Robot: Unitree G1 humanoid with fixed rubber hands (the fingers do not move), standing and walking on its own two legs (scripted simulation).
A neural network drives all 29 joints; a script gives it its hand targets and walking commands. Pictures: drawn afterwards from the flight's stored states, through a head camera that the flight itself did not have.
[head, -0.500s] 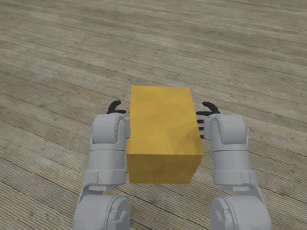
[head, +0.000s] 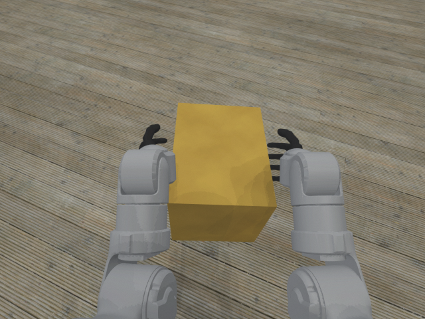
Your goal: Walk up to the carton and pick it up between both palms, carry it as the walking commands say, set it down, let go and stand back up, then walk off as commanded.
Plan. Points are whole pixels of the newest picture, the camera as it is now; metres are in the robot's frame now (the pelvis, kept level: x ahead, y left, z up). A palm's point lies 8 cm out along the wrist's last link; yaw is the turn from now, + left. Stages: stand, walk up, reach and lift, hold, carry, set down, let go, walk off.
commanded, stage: carry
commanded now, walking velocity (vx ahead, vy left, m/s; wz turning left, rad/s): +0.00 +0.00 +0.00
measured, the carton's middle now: (216, 173) +0.41 +0.00 +0.01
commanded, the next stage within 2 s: hold in 1.62 s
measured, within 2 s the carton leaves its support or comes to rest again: neither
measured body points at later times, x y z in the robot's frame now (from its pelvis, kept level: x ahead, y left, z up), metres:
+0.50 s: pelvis -0.02 -0.01 +0.00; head +0.01 -0.02 +0.45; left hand +0.34 +0.10 +0.11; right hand +0.34 -0.15 +0.09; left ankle +0.07 +0.09 -0.73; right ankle +0.01 -0.11 -0.73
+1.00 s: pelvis -0.01 -0.01 +0.00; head +0.03 -0.03 +0.45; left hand +0.36 +0.10 +0.11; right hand +0.36 -0.16 +0.09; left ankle +0.07 +0.09 -0.73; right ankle +0.01 -0.11 -0.73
